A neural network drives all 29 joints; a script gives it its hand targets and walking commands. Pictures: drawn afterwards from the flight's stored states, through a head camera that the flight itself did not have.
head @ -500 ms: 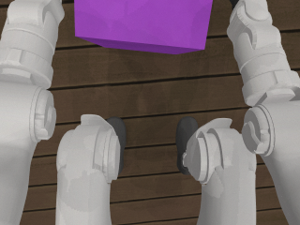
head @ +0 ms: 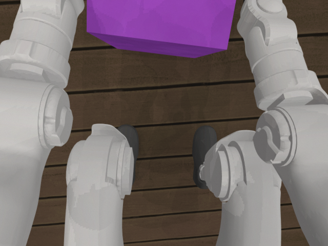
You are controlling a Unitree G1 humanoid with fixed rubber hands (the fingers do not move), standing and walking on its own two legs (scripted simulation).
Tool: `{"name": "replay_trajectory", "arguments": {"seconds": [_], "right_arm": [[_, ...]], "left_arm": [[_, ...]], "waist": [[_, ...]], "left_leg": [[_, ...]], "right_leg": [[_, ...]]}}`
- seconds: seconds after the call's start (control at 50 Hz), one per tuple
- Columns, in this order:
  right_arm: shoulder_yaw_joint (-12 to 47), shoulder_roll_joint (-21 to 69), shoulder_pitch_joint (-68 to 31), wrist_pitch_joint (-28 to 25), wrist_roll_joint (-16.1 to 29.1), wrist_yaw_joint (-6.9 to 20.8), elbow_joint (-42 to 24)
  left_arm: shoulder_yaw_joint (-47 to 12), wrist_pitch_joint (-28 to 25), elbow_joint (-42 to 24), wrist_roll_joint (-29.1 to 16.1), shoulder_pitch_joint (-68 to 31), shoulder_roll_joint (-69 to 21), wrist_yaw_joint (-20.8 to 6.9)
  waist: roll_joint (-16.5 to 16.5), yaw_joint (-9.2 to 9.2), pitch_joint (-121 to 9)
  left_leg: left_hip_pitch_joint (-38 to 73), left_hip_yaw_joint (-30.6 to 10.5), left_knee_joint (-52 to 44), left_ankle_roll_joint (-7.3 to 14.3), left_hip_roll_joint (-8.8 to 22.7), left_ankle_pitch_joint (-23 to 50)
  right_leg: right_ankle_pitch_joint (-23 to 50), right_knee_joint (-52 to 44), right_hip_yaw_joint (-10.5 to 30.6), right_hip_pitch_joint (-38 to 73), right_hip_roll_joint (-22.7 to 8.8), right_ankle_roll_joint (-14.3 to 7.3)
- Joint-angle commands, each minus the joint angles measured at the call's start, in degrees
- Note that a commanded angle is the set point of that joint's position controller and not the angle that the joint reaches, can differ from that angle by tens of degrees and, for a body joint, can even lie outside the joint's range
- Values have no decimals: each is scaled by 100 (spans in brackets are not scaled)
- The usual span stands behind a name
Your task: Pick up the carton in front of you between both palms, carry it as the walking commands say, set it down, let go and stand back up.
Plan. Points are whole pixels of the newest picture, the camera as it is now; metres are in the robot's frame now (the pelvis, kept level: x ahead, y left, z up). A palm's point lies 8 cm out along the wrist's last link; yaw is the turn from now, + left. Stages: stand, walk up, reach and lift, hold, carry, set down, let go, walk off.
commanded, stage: reach and lift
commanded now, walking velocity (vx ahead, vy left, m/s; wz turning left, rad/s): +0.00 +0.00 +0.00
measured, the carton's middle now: out of the picture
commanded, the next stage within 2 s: none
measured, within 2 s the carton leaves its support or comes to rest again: leaves its support in 0.20 s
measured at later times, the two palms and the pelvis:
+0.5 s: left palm out of the picture +0.52 +0.19 -0.02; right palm out of the picture +0.53 -0.10 -0.03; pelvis +0.00 -0.01 +0.05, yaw +2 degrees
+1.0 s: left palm out of the picture +0.48 +0.19 +0.12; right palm out of the picture +0.49 -0.11 +0.12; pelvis +0.01 -0.01 +0.16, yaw +3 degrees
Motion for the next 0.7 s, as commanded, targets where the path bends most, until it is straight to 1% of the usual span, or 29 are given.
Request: {"name": "replay_trajectory", "arguments": {"seconds": [0.0,0.02,0.04,0.06,0.08,0.1,0.12,0.18,0.2,0.22,0.24,0.26,0.28,0.3,0.32,0.34,0.36,0.38,0.42,0.46,0.48,0.5,0.52,0.56,0.58,0.6,0.64,0.66,0.68], "right_arm": [[1017,4987,-2704,337,-246,1600,-869],[1044,5143,-2821,448,-34,1678,-734],[1145,5189,-2839,417,-224,1739,-1194],[1040,5083,-2933,434,-127,1794,-1209],[1385,5651,-2604,470,35,1795,-1297],[1202,5507,-2586,491,59,1748,-1308],[1223,5917,-2613,608,122,1763,-1388],[1795,6101,-3095,622,495,1723,-2253],[2036,6252,-3348,676,655,1694,-2516],[2061,6353,-3323,685,762,1629,-2996],[2005,6412,-3011,771,532,1610,-2875],[1913,6738,-2836,916,413,1658,-2593],[1926,6615,-3052,911,371,1658,-3169],[1903,6703,-2764,986,348,1626,-3161],[2132,6819,-2796,1002,404,1624,-3620],[2085,6436,-2844,1029,106,1655,-3662],[1903,6507,-3015,1109,113,1658,-3749],[1748,6702,-2312,1257,-241,1729,-3094],[1730,6623,-2281,1237,-333,1796,-3075],[1095,6849,-1674,1427,-853,1873,-2093],[1004,6674,-1712,1314,-899,1851,-2675],[905,6815,-1686,1446,-948,1882,-2025],[732,6667,-1582,1417,-1178,1860,-1970],[739,7075,-1374,1528,-1201,1829,-1855],[477,6809,-1459,1442,-1326,1841,-2244],[587,6777,-1767,1456,-1269,1881,-1991],[786,7134,-1376,1449,-1206,1893,-2044],[682,6711,-1699,1447,-1393,1877,-2224],[704,7061,-1792,1505,-1232,1922,-2219]], "left_arm": [[-682,260,-1253,146,-2541,-4984,-1641],[-612,309,-1619,28,-2689,-5208,-1702],[-642,398,-1524,168,-2486,-5322,-1798],[-702,511,-1514,246,-2216,-5669,-1868],[-740,483,-1807,57,-2309,-5900,-1865],[-956,501,-2120,-149,-2568,-5752,-1874],[-1030,522,-2447,-138,-2702,-5721,-1836],[-1455,673,-3234,-425,-2846,-6225,-1729],[-1424,746,-3471,-468,-2582,-6591,-1713],[-1510,926,-3245,-274,-2300,-6551,-1710],[-1490,852,-3862,-456,-2679,-6699,-1719],[-1550,914,-3879,-236,-2565,-6790,-1687],[-1559,1069,-3827,-104,-2278,-7081,-1653],[-1608,1174,-3749,-64,-2030,-7318,-1620],[-1735,1175,-4229,-285,-2097,-7425,-1606],[-1564,1399,-3353,76,-1387,-7525,-1567],[-1516,1396,-3587,89,-1472,-7579,-1573],[-1160,1445,-3398,520,-1209,-7668,-1573],[-818,1565,-2882,734,-375,-7843,-1662],[-421,1544,-2593,1088,-576,-7646,-1720],[-494,1532,-2683,981,-807,-7789,-1764],[-220,1543,-2347,1332,-782,-7457,-1761],[-50,1586,-2093,1315,-377,-7718,-1727],[258,1514,-2321,1453,-688,-7485,-1773],[140,1568,-2291,1446,-742,-7464,-1763],[330,1611,-1885,1711,-371,-7499,-1782],[-81,1487,-2526,1416,-716,-7483,-1803],[-164,1552,-2591,1423,-779,-7808,-1818],[-39,1653,-2532,1461,-693,-7713,-1805]], "waist": [[80,0,-5972],[91,455,-6403],[-212,33,-6131],[522,267,-6314],[108,332,-6626],[381,-31,-7034],[262,317,-7385],[215,85,-9337],[150,320,-10260],[737,396,-10268],[469,74,-10334],[393,225,-10658],[428,46,-10793],[809,368,-10977],[568,130,-11391],[619,-7,-11098],[650,16,-10401],[470,-68,-9872],[451,216,-9323],[180,-96,-8157],[482,-273,-8216],[622,325,-8032],[371,-257,-8179],[27,216,-7969],[217,-294,-8074],[367,363,-7864],[40,-191,-8521],[569,-162,-8900],[503,173,-8846]], "left_leg": [[2445,331,-968,-58,-358,1385],[2617,524,-912,8,-416,1401],[2421,407,-992,57,-412,1283],[2710,519,-815,-5,-391,1524],[2652,463,-903,41,-469,1888],[3015,521,-844,22,-426,1693],[3611,545,-882,34,-496,2065],[4458,470,-953,-73,-447,2886],[5037,497,-994,24,-570,3225],[5338,531,-1046,-35,-516,3459],[5207,555,-843,-76,-622,3996],[5356,622,-1117,-30,-588,3428],[5248,550,-1219,-78,-627,3504],[5529,653,-1294,-201,-621,3727],[5792,528,-1361,-112,-668,3734],[5419,470,-1530,-120,-642,3207],[5161,414,-1707,-119,-650,2837],[4806,498,-1873,-124,-735,2397],[4460,539,-2093,-138,-789,2154],[3556,493,-2526,-102,-794,1354],[3578,467,-2545,-92,-780,1262],[3433,588,-2720,-81,-764,1116],[3684,403,-2782,-78,-762,1064],[3251,722,-2920,-52,-859,847],[3526,572,-3061,-36,-786,839],[3420,639,-3166,-15,-789,1037],[3826,476,-3185,8,-722,982],[4042,603,-3377,-114,-799,776],[4523,527,-3610,-35,-822,811]], "right_leg": [[1402,-503,-431,3123,570,-261],[1272,-481,-466,3144,530,-220],[1339,-408,-638,3181,563,-233],[1341,-359,-526,3009,533,-295],[1821,-302,-508,3342,549,-333],[1543,-349,-690,3179,613,-277],[1667,-449,-610,3145,577,-218],[2655,-291,-805,4209,557,-219],[2625,-417,-816,4139,578,-142],[2588,-501,-828,3606,601,-137],[2930,-637,-801,3653,630,-179],[2682,-721,-848,3943,682,-132],[2671,-834,-863,3707,726,-121],[2731,-899,-763,3650,701,-160],[2623,-1018,-855,3620,807,-151],[2382,-1145,-767,3651,677,-141],[2032,-1235,-793,3182,695,-163],[1630,-1559,-757,3154,779,-145],[1341,-1772,-762,3039,775,-146],[1018,-2186,-724,2922,828,-195],[1155,-2152,-745,3133,793,-271],[762,-2289,-548,2870,777,-277],[658,-2363,-732,2998,786,-242],[531,-2841,-531,3366,834,-230],[677,-2823,-682,3333,835,-250],[728,-2836,-598,3107,758,-263],[768,-2945,-650,3502,806,-222],[578,-2969,-597,3711,790,-285],[430,-3086,-659,3536,810,-264]]}}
